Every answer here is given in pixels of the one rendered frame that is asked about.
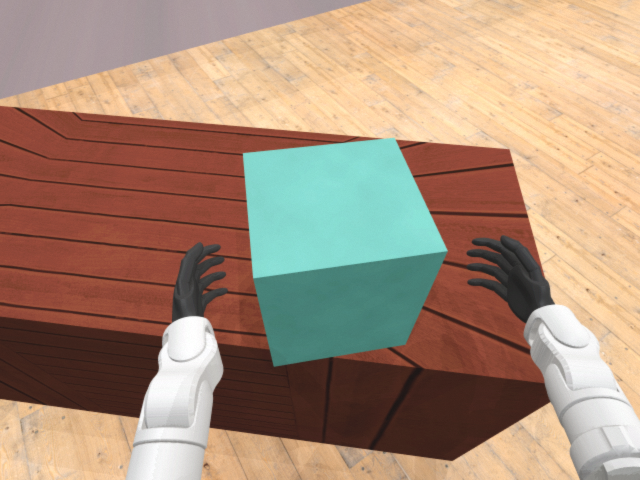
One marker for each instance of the pedestal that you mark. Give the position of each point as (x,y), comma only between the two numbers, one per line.
(96,214)

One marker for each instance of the carton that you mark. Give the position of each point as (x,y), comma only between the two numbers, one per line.
(344,249)

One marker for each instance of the robot right forearm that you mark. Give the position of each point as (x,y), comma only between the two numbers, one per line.
(599,421)

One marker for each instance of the right robot hand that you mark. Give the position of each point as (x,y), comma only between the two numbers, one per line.
(523,286)

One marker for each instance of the robot left forearm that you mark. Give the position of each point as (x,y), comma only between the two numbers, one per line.
(173,427)

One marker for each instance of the left robot hand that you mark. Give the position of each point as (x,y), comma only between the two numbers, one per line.
(187,298)

